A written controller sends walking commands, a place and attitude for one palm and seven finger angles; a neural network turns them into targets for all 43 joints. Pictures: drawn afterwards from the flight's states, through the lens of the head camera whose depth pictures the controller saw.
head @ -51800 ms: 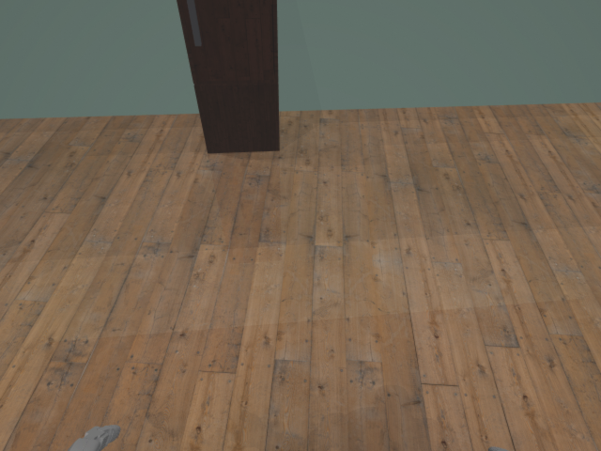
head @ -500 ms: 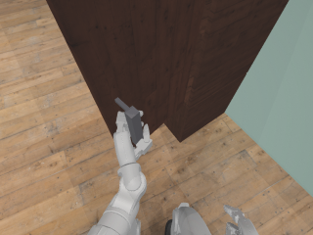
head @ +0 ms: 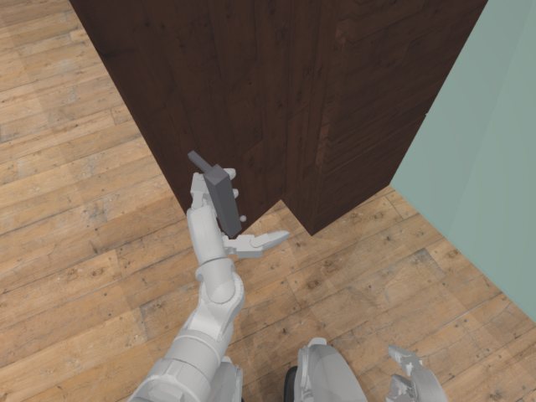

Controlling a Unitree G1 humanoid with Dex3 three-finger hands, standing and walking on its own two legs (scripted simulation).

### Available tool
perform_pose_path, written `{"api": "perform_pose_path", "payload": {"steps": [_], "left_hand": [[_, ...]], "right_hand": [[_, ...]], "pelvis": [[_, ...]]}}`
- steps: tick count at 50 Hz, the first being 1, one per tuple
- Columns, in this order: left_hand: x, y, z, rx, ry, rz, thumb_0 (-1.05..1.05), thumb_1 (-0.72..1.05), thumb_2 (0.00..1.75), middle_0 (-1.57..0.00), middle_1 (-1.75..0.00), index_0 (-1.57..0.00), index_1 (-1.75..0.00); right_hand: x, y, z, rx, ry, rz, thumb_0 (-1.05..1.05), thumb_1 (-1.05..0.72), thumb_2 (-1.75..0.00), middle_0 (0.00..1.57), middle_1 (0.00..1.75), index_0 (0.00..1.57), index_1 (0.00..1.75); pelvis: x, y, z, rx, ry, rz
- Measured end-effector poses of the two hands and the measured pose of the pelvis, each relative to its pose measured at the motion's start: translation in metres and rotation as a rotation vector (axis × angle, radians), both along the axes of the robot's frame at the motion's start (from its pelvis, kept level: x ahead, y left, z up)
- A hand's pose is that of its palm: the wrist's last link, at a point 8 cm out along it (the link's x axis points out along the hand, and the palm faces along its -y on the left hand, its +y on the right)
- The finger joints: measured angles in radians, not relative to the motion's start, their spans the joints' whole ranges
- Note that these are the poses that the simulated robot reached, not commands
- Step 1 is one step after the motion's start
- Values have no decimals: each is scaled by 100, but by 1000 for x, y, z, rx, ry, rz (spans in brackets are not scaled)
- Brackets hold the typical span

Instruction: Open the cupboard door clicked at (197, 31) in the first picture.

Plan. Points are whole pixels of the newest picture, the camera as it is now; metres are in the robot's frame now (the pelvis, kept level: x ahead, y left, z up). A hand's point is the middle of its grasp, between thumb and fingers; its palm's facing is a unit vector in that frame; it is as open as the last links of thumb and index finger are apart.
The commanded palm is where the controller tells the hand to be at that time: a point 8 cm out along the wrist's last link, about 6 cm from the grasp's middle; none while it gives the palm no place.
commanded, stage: open thumb and fingers to let go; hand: left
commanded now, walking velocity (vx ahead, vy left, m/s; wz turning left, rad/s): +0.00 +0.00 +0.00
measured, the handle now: (215, 196) +0.42 +0.08 +0.02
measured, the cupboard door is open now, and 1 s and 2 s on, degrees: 100 100 100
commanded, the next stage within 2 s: slide the hand sideways off the handle in 0.30 s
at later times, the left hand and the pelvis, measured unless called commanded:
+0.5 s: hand (238, 227) +0.37 +0.04 +0.01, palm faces +0.05 -0.99 -0.11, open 15.4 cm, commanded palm +0.34 +0.08 +0.01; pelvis +0.00 +0.02 +0.00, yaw +0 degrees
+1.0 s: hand (221, 261) +0.32 +0.07 +0.01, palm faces -0.24 -0.97 -0.01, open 16.4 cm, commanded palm +0.30 +0.12 +0.01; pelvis +0.01 +0.06 -0.01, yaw -2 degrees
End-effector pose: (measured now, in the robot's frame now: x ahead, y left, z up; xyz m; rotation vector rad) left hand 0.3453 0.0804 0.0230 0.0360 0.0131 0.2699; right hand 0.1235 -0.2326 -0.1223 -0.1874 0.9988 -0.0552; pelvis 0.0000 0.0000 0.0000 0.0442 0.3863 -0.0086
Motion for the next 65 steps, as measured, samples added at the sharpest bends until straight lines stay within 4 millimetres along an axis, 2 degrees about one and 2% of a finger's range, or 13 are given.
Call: {"api": "perform_pose_path", "payload": {"steps": [5, 12, 21, 23, 28, 31, 35, 38, 44, 50, 59, 65], "left_hand": [[0, 1, -2, -6, 4, -3, -1, -41, 34, -29, -109, -29, -109], [3, -1, -4, 2, 4, -19, -1, -48, 31, -24, -81, -24, -81], [2, 2, -4, 5, 3, -36, -1, -50, 31, -35, -59, -34, -61], [1, 6, -5, 27, -8, -100, -1, -50, 31, -36, -56, -31, -58], [4, 25, -5, 147, -34, -424, -1, -50, 30, -28, -43, -20, -45], [6, 30, -4, 99, 7, -544, -2, -50, 30, -23, -38, -17, -39], [2, 27, -3, -72, 65, -520, -2, -50, 30, -18, -34, -14, -34], [-2, 27, -3, -106, 52, -484, -2, -50, 30, -13, -32, -14, -33], [-13, 32, -7, -47, -43, -510, -1, -50, 30, -10, -31, -15, -31], [-33, 44, -17, -29, 20, -516, -2, -50, 30, -13, -30, -13, -30], [-52, 54, -1, -42, -9, -493, -2, -50, 30, -14, -30, -14, -30], [-62, 60, -8, -28, 31, -504, -1, -50, 30, -15, -30, -15, -30]], "right_hand": [[-6, -1, 0, -10, 15, -9, 1, -91, -90, 20, 30, 20, 30], [-8, 4, 0, -16, 22, -7, 1, -91, -90, 20, 30, 20, 30], [-3, 20, -1, -3, 22, 16, 1, -91, -90, 20, 30, 20, 30], [-2, 23, -1, 0, 18, 23, 1, -91, -90, 20, 30, 20, 30], [-4, 25, -1, -1, 6, 7, 1, -91, -90, 20, 30, 20, 30], [-7, 26, 2, -1, 1, -19, 1, -91, -90, 20, 30, 20, 30], [-9, 30, 12, 2, -9, -44, 1, -91, -90, 20, 30, 20, 30], [-7, 33, 18, -4, -22, -35, 1, -91, -90, 20, 30, 20, 30], [2, 37, 13, -9, -26, -12, 1, -91, -90, 20, 30, 20, 30], [19, 47, 7, 16, -30, -12, 1, -91, -90, 20, 30, 20, 30], [53, 64, 16, 40, -113, 26, 1, -91, -90, 20, 30, 20, 30], [70, 62, 22, 33, -161, 47, 1, -91, -90, 20, 30, 20, 30]], "pelvis": [[0, 3, 0, -3, 0, -2], [1, 9, -1, -10, 8, -4], [2, 17, -1, -18, 6, -3], [1, 19, -2, -19, 3, 2], [-1, 25, -7, -26, -11, 16], [-2, 31, -5, -36, -28, 16], [-1, 40, 2, -35, -34, 1], [2, 44, 3, -30, -23, -9], [7, 50, -9, -37, -1, -17], [11, 55, -12, -47, -5, -17], [16, 53, -9, -45, -11, -6], [17, 48, -11, -45, -13, -1]]}}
